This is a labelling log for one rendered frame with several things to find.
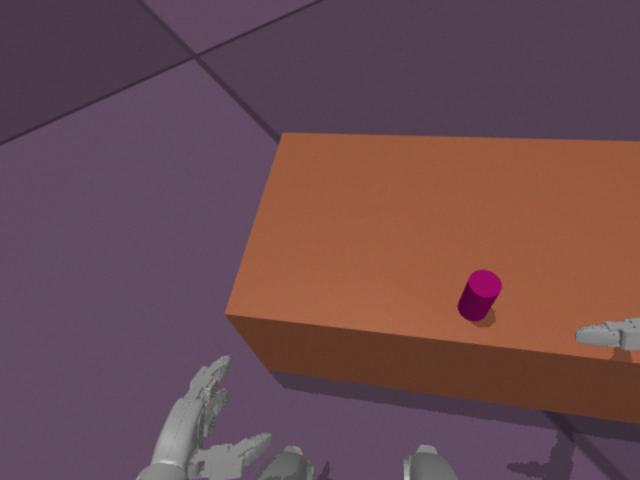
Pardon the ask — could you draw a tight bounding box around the right robot hand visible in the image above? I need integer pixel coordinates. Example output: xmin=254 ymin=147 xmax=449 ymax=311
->
xmin=575 ymin=318 xmax=640 ymax=350

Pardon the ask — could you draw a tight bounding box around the left robot hand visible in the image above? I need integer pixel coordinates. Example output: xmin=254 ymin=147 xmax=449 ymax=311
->
xmin=150 ymin=355 xmax=273 ymax=480

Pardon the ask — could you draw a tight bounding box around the can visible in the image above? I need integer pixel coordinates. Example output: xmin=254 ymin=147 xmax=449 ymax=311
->
xmin=458 ymin=270 xmax=502 ymax=321

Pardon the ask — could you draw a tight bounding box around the left robot arm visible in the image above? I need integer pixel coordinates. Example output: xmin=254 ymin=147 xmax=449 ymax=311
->
xmin=136 ymin=463 xmax=189 ymax=480

